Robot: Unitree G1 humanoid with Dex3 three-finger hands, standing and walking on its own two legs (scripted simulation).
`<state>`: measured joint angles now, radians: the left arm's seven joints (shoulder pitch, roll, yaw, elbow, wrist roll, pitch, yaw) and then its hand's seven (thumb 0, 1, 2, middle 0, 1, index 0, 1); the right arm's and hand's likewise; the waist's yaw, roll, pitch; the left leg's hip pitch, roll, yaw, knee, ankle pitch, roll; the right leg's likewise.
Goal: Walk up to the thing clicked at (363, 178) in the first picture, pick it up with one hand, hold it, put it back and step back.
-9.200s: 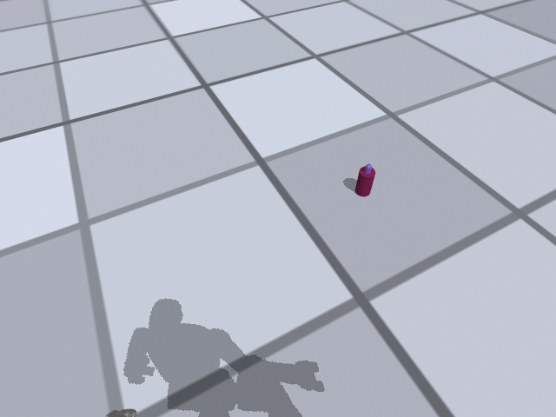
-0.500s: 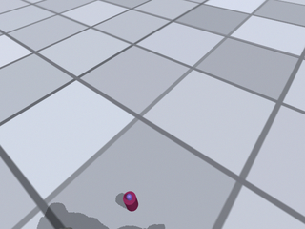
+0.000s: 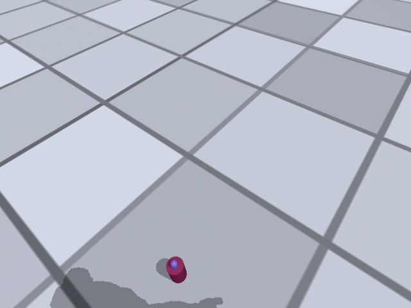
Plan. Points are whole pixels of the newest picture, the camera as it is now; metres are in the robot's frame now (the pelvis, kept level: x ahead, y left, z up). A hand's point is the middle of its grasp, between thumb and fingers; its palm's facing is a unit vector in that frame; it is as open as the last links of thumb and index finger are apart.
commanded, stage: stand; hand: left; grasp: from the side
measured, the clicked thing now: (176, 268) +0.37 +0.19 -0.69
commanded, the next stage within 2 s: go down in 0.68 s
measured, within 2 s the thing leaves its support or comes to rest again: neither
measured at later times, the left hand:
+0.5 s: hand out of the picture +0.08 +0.25 -0.15, palm faces -0.02 -0.94 -0.34, open 7.4 cm
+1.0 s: hand (110, 305) +0.15 +0.25 -0.16, palm faces +0.05 -0.95 -0.32, open 10.4 cm
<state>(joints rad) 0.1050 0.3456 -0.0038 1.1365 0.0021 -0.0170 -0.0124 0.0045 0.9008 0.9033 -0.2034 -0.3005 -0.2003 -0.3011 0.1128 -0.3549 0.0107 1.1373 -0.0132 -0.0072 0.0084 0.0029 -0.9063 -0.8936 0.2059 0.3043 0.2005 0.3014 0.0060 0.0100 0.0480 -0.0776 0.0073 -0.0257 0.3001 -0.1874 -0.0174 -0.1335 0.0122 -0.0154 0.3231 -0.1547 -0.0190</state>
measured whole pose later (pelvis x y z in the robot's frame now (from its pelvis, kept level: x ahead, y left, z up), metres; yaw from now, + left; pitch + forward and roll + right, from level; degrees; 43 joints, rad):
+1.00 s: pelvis -0.01 +0.00 -0.02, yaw +0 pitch +5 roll +0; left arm -0.05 0.34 0.15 1.06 0.04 -0.03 -0.04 0.01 0.57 0.56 -0.08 -0.13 -0.07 -0.13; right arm 0.18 -0.27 0.00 0.85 0.02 -0.06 -0.03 0.00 -0.96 -0.91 0.20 0.30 0.20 0.30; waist -0.02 -0.01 0.02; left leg -0.38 0.00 -0.03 0.56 -0.28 -0.02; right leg -0.43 0.01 -0.02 0.57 -0.24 -0.02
